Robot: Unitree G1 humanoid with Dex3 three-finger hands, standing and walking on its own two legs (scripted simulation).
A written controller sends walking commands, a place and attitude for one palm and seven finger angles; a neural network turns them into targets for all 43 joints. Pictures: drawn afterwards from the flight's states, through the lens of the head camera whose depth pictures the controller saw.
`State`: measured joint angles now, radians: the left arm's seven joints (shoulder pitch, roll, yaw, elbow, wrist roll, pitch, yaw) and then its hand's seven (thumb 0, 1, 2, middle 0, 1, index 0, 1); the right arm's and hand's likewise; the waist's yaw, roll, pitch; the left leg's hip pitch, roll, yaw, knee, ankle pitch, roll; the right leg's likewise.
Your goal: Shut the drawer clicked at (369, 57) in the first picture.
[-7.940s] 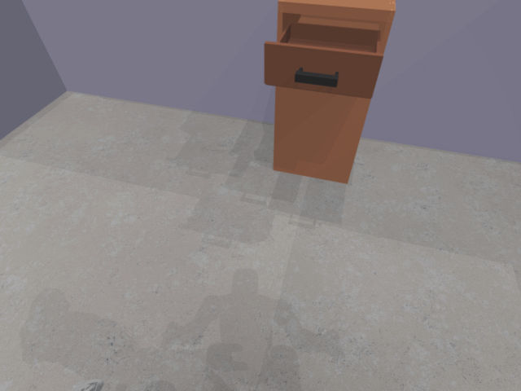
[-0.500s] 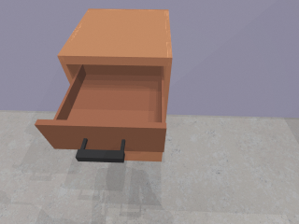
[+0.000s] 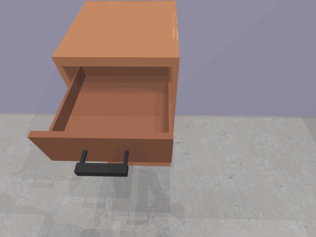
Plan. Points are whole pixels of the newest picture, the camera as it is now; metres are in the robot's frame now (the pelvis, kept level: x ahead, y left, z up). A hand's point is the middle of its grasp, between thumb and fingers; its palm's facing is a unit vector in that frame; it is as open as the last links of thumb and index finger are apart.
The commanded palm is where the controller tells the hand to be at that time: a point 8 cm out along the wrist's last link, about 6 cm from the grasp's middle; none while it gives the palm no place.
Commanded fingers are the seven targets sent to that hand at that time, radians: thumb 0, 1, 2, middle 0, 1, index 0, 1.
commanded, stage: come to a stop and stand still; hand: left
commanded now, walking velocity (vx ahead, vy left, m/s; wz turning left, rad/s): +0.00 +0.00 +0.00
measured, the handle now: (103, 161) +0.30 +0.17 -0.01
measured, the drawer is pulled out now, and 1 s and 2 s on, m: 0.29 0.29 0.29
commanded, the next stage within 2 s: look again from close up in 0.82 s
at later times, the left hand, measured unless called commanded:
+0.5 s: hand out of the picture +0.04 +0.26 -0.17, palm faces +0.00 -0.97 -0.23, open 7.4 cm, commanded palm none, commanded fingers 0.00 0.90 0.90 -0.20 -0.30 -0.20 -0.30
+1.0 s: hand out of the picture -0.06 +0.27 -0.18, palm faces +0.01 -0.98 -0.21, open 7.4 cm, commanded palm none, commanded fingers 0.00 0.90 0.90 -0.20 -0.30 -0.20 -0.30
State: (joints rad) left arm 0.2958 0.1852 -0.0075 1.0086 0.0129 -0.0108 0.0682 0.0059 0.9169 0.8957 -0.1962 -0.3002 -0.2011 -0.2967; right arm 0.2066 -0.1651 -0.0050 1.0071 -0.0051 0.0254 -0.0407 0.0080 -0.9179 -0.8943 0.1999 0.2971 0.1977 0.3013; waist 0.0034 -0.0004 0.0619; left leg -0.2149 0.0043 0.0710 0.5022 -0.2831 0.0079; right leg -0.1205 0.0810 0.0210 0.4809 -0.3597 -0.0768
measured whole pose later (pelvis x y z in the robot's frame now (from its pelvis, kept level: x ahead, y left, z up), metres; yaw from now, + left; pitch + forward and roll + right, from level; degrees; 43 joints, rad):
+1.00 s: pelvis -0.03 +0.09 +0.00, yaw +1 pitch +0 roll +0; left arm 0.31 0.18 -0.02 1.10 0.02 0.02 0.05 0.00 0.91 0.90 -0.19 -0.30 -0.20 -0.30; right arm 0.24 -0.17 0.00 1.09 0.00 0.00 -0.02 0.01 -0.91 -0.89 0.20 0.30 0.20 0.30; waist 0.01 -0.02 0.05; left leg -0.19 -0.12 0.07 0.41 -0.22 0.13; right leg -0.12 -0.04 0.04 0.45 -0.33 0.04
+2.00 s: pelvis +0.00 -0.01 +0.00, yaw +0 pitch +1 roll +0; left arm 0.30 0.17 0.01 1.06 0.03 0.01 0.04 0.00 0.91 0.90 -0.19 -0.30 -0.20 -0.30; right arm 0.29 -0.16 -0.03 1.15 -0.01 0.03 -0.03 0.01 -0.91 -0.89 0.20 0.30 0.20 0.30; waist -0.01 0.02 0.03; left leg -0.31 0.03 0.04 0.77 -0.45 0.01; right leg -0.19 0.05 -0.11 0.52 -0.34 -0.09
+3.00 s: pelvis +0.03 -0.01 -0.01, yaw +2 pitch -1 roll +0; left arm 0.27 0.18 -0.02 1.02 0.01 0.00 0.05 0.00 0.92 0.90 -0.20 -0.30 -0.20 -0.30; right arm 0.28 -0.20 -0.01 1.00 -0.01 0.02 -0.01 0.01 -0.91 -0.89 0.20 0.30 0.20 0.30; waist -0.02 0.00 0.04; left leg -0.26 0.01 0.03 0.58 -0.30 0.00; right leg -0.20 -0.01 0.01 0.56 -0.34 0.02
